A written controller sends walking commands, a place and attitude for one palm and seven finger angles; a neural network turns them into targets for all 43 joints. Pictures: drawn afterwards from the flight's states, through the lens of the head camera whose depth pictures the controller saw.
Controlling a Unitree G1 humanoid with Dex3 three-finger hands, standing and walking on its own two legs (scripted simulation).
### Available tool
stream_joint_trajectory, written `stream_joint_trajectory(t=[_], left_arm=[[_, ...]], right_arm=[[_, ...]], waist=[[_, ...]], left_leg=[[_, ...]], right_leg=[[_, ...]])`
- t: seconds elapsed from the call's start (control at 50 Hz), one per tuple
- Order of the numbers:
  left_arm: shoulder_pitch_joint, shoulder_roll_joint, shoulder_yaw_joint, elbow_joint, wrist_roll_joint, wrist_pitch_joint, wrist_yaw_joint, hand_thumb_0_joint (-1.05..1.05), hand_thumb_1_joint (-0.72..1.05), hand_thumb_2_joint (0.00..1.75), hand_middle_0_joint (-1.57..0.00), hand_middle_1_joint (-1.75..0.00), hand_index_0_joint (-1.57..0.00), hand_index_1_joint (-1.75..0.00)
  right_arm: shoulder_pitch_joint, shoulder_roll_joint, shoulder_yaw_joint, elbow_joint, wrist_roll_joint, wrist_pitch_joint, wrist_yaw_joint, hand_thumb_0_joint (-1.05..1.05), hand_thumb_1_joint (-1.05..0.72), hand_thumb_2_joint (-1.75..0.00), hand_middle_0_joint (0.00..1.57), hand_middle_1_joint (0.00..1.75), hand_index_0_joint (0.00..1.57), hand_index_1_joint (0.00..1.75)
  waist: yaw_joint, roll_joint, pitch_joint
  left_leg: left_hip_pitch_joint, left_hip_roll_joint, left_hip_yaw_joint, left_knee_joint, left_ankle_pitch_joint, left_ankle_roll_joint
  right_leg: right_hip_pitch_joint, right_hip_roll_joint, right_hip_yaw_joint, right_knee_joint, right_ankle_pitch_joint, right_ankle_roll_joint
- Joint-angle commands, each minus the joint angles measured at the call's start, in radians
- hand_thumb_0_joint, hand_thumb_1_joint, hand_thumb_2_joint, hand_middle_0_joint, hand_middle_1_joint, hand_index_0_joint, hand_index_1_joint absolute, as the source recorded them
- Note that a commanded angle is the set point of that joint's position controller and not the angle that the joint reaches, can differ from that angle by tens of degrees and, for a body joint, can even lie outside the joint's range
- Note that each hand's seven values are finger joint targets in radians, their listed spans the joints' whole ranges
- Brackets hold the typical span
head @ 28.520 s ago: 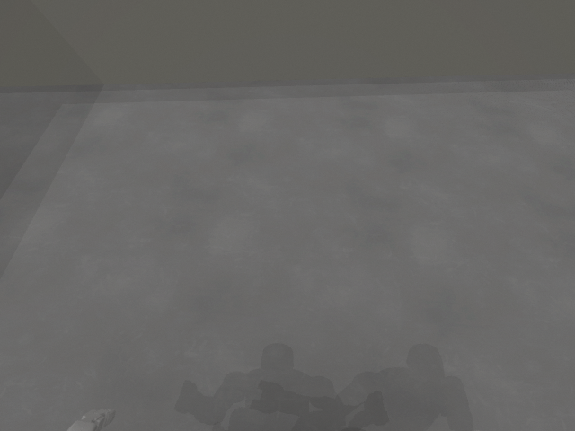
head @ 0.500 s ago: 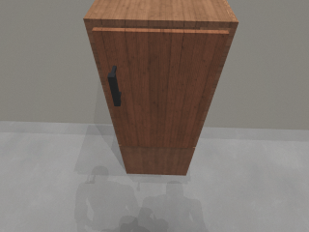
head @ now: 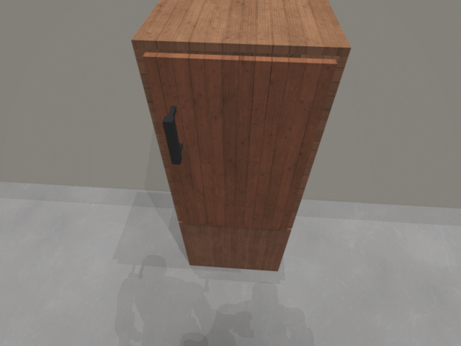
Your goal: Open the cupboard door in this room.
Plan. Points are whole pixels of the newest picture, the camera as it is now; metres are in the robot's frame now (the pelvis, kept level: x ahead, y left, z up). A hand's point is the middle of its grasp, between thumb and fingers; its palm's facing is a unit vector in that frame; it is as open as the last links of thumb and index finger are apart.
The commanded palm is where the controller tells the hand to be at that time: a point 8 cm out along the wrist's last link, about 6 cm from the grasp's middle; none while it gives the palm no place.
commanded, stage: come to a stop and stand still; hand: left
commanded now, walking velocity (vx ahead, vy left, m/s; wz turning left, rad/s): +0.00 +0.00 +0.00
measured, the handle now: (174, 135) +0.52 +0.17 +0.06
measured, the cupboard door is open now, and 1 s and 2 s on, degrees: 0 0 0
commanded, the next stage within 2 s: look again from close up in 1.36 s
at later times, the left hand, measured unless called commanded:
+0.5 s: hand out of the picture +0.06 +0.30 -0.15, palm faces -0.04 -0.93 -0.37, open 7.4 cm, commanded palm none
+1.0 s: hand out of the picture +0.13 +0.26 -0.15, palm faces -0.06 -0.94 -0.32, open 7.4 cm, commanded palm none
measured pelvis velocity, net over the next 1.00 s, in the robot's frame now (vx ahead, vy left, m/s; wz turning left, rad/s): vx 0.04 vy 0.02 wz -0.01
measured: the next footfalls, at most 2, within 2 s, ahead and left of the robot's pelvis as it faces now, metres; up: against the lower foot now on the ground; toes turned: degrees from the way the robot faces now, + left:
none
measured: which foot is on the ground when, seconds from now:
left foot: down 0.00-1.00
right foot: down 0.00-1.00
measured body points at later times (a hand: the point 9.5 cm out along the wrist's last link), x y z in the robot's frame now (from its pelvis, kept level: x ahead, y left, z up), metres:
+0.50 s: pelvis +0.00 +0.06 +0.00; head +0.01 +0.04 +0.45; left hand +0.06 +0.35 -0.12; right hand +0.02 -0.21 -0.16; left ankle +0.01 +0.14 -0.74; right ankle +0.01 -0.06 -0.74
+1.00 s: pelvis +0.04 +0.02 +0.00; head +0.06 +0.02 +0.45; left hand +0.13 +0.31 -0.13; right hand +0.14 -0.26 -0.13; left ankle +0.01 +0.14 -0.74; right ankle +0.01 -0.06 -0.74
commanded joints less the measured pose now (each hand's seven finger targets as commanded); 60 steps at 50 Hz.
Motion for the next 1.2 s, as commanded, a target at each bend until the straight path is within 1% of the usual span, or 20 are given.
stream_joint_trajectory(t=[0.0, 0.02, 0.04, 0.06, 0.08, 0.1, 0.14, 0.16, 0.2, 0.26, 0.32, 0.4, 0.48, 0.52, 0.54, 0.6, 0.68, 0.96, 1.14, 1.18], left_arm=[[0.117, 0.115, 0.041, -0.013, 0.003, -0.054, 0.046, 0.0, 0.9, 0.9, -0.2, -0.3, -0.2, -0.3], [0.038, 0.208, 0.042, -0.07, 0.004, -0.048, 0.043, 0.0, 0.9, 0.9, -0.2, -0.3, -0.2, -0.3], [-0.005, 0.186, 0.036, -0.082, 0.003, -0.041, 0.037, 0.0, 0.9, 0.9, -0.2, -0.3, -0.2, -0.3], [-0.038, 0.202, 0.038, -0.098, 0.005, -0.045, 0.029, 0.0, 0.9, 0.9, -0.2, -0.3, -0.2, -0.3], [-0.059, 0.204, 0.038, -0.1, 0.002, -0.044, 0.022, 0.0, 0.9, 0.9, -0.2, -0.3, -0.2, -0.3], [-0.061, 0.195, 0.038, -0.103, 0.001, -0.035, 0.018, 0.0, 0.9, 0.9, -0.2, -0.3, -0.2, -0.3], [-0.045, 0.185, 0.035, -0.093, 0.002, -0.024, 0.008, 0.0, 0.9, 0.9, -0.2, -0.3, -0.2, -0.3], [-0.048, 0.194, 0.035, -0.091, 0.003, -0.023, 0.004, 0.0, 0.9, 0.9, -0.2, -0.3, -0.2, -0.3], [-0.037, 0.196, 0.035, -0.077, 0.002, -0.018, -0.001, 0.0, 0.9, 0.9, -0.2, -0.3, -0.2, -0.3], [-0.05, 0.219, 0.035, -0.063, 0.006, -0.017, -0.007, 0.0, 0.9, 0.9, -0.2, -0.3, -0.2, -0.3], [-0.076, 0.248, 0.038, -0.056, 0.003, -0.017, -0.012, 0.0, 0.9, 0.9, -0.2, -0.3, -0.2, -0.3], [-0.112, 0.282, 0.037, -0.044, -0.001, -0.024, -0.016, 0.0, 0.9, 0.9, -0.2, -0.3, -0.2, -0.3], [-0.146, 0.307, 0.033, -0.029, -0.003, -0.026, -0.018, 0.0, 0.9, 0.9, -0.2, -0.3, -0.2, -0.3], [-0.158, 0.315, 0.029, -0.021, -0.004, -0.025, -0.02, 0.0, 0.9, 0.9, -0.2, -0.3, -0.2, -0.3], [-0.163, 0.322, 0.028, -0.02, -0.004, -0.026, -0.02, 0.0, 0.9, 0.9, -0.2, -0.3, -0.2, -0.3], [-0.182, 0.338, 0.026, -0.014, -0.006, -0.029, -0.019, 0.0, 0.9, 0.9, -0.2, -0.3, -0.2, -0.3], [-0.196, 0.352, 0.021, -0.009, -0.006, -0.032, -0.018, 0.0, 0.9, 0.9, -0.2, -0.3, -0.2, -0.3], [-0.202, 0.358, 0.025, -0.022, -0.007, -0.034, -0.017, 0.0, 0.9, 0.9, -0.2, -0.3, -0.2, -0.3], [-0.199, 0.356, 0.029, -0.022, -0.011, -0.032, -0.016, 0.0, 0.9, 0.9, -0.2, -0.3, -0.2, -0.3], [-0.188, 0.362, 0.032, -0.019, -0.011, -0.034, -0.013, 0.0, 0.9, 0.9, -0.2, -0.3, -0.2, -0.3]], right_arm=[[0.042, -0.16, -0.029, -0.066, -0.002, -0.013, -0.004, 0.0, -0.9, -0.9, 0.2, 0.3, 0.2, 0.3], [0.083, -0.083, -0.017, -0.099, -0.004, -0.002, 0.004, 0.0, -0.9, -0.9, 0.2, 0.3, 0.2, 0.3], [0.103, -0.08, -0.017, -0.1, -0.006, -0.007, 0.004, 0.0, -0.9, -0.9, 0.2, 0.3, 0.2, 0.3], [0.131, -0.084, -0.019, -0.098, -0.011, -0.016, 0.01, 0.0, -0.9, -0.9, 0.2, 0.3, 0.2, 0.3], [0.142, -0.114, -0.022, -0.1, -0.011, -0.024, 0.01, 0.0, -0.9, -0.9, 0.2, 0.3, 0.2, 0.3], [0.142, -0.137, -0.023, -0.107, -0.012, -0.028, 0.009, 0.0, -0.9, -0.9, 0.2, 0.3, 0.2, 0.3], [0.126, -0.176, -0.025, -0.114, -0.015, -0.036, 0.007, 0.0, -0.9, -0.9, 0.2, 0.3, 0.2, 0.3], [0.117, -0.194, -0.026, -0.116, -0.016, -0.044, 0.006, 0.0, -0.9, -0.9, 0.2, 0.3, 0.2, 0.3], [0.097, -0.223, -0.027, -0.112, -0.014, -0.05, 0.002, 0.0, -0.9, -0.9, 0.2, 0.3, 0.2, 0.3], [0.083, -0.251, -0.03, -0.097, -0.013, -0.054, 0.001, 0.0, -0.9, -0.9, 0.2, 0.3, 0.2, 0.3], [0.077, -0.28, -0.033, -0.076, -0.013, -0.057, 0.001, 0.0, -0.9, -0.9, 0.2, 0.3, 0.2, 0.3], [0.071, -0.303, -0.031, -0.052, -0.013, -0.064, 0.002, 0.0, -0.9, -0.9, 0.2, 0.3, 0.2, 0.3], [0.046, -0.316, -0.027, -0.034, -0.011, -0.065, 0.003, 0.0, -0.9, -0.9, 0.2, 0.3, 0.2, 0.3], [0.03, -0.328, -0.022, -0.028, -0.011, -0.063, 0.005, 0.0, -0.9, -0.9, 0.2, 0.3, 0.2, 0.3], [0.023, -0.333, -0.021, -0.026, -0.01, -0.063, 0.005, 0.0, -0.9, -0.9, 0.2, 0.3, 0.2, 0.3], [-0.002, -0.339, -0.016, -0.02, -0.009, -0.063, 0.005, 0.0, -0.9, -0.9, 0.2, 0.3, 0.2, 0.3], [-0.036, -0.348, -0.009, -0.014, -0.007, -0.059, 0.006, 0.0, -0.9, -0.9, 0.2, 0.3, 0.2, 0.3], [-0.092, -0.343, -0.002, -0.005, -0.008, -0.051, 0.001, 0.0, -0.9, -0.9, 0.2, 0.3, 0.2, 0.3], [-0.083, -0.342, 0.001, 0.008, -0.007, -0.045, -0.002, 0.0, -0.9, -0.9, 0.2, 0.3, 0.2, 0.3], [-0.077, -0.339, 0.002, 0.011, -0.006, -0.044, -0.004, 0.0, -0.9, -0.9, 0.2, 0.3, 0.2, 0.3]], waist=[[-0.007, 0.089, -0.031], [-0.046, 0.058, -0.065], [-0.072, 0.095, -0.022], [-0.071, 0.107, -0.017], [-0.07, 0.07, 0.017], [-0.057, 0.03, 0.038], [-0.037, -0.009, 0.062], [-0.026, 0.044, 0.06], [-0.011, 0.051, 0.047], [-0.002, 0.032, 0.051], [-0.007, 0.02, 0.043], [-0.016, 0.009, -0.004], [-0.023, 0.007, -0.024], [-0.026, 0.002, -0.024], [-0.026, -0.012, -0.033], [-0.03, 0.001, -0.061], [-0.033, -0.016, -0.074], [-0.026, -0.004, -0.111], [-0.026, -0.02, -0.114], [-0.024, -0.019, -0.123]], left_leg=[[0.005, 0.07, 0.02, 0.121, 0.032, -0.005], [-0.066, 0.01, -0.02, 0.166, -0.078, -0.003], [-0.032, 0.032, -0.026, 0.127, -0.084, 0.0], [0.019, 0.026, -0.013, 0.067, -0.027, 0.009], [0.001, 0.044, -0.049, 0.029, 0.003, 0.025], [-0.056, 0.071, -0.083, -0.016, -0.029, 0.041], [-0.133, 0.084, -0.139, -0.094, -0.125, 0.063], [-0.147, 0.096, -0.156, -0.125, -0.126, 0.073], [-0.173, 0.115, -0.198, -0.183, -0.207, 0.085], [-0.172, 0.118, -0.214, -0.208, -0.233, 0.094], [-0.149, 0.12, -0.223, -0.22, -0.236, 0.092], [-0.083, 0.112, -0.187, -0.188, -0.132, 0.084], [-0.037, 0.105, -0.153, -0.157, -0.01, 0.074], [-0.024, 0.102, -0.141, -0.154, 0.007, 0.067], [-0.013, 0.101, -0.134, -0.145, 0.037, 0.066], [0.031, 0.096, -0.108, -0.118, 0.159, 0.059], [0.064, 0.093, -0.087, -0.094, 0.227, 0.052], [0.118, 0.097, -0.061, -0.063, 0.336, 0.039], [0.117, 0.1, -0.053, -0.069, 0.31, 0.031], [0.119, 0.098, -0.047, -0.057, 0.332, 0.029]], right_leg=[[0.004, -0.258, 0.24, -0.137, 0.268, 0.124], [0.005, -0.334, 0.358, -0.123, 0.131, 0.053], [-0.105, -0.332, 0.304, -0.114, -0.041, -0.03], [-0.14, -0.274, 0.239, -0.076, -0.052, -0.039], [-0.158, -0.217, 0.193, -0.054, -0.122, -0.018], [-0.144, -0.177, 0.162, -0.047, -0.206, 0.001], [-0.104, -0.138, 0.127, -0.005, -0.229, 0.016], [-0.08, -0.129, 0.102, 0.03, -0.175, 0.017], [-0.042, -0.115, 0.077, 0.071, -0.148, 0.024], [-0.036, -0.118, 0.071, 0.075, -0.128, 0.024], [-0.04, -0.124, 0.086, 0.065, -0.128, 0.02], [-0.028, -0.146, 0.111, 0.029, -0.092, 0.015], [-0.016, -0.161, 0.128, 0.008, -0.035, 0.017], [-0.017, -0.167, 0.134, -0.004, -0.03, 0.021], [-0.009, -0.171, 0.14, -0.011, -0.013, 0.021], [0.006, -0.181, 0.145, -0.01, 0.07, 0.025], [0.02, -0.192, 0.153, -0.021, 0.152, 0.027], [0.081, -0.201, 0.154, -0.029, 0.339, 0.025], [0.107, -0.206, 0.159, -0.043, 0.368, 0.025], [0.128, -0.209, 0.162, -0.039, 0.428, 0.027]])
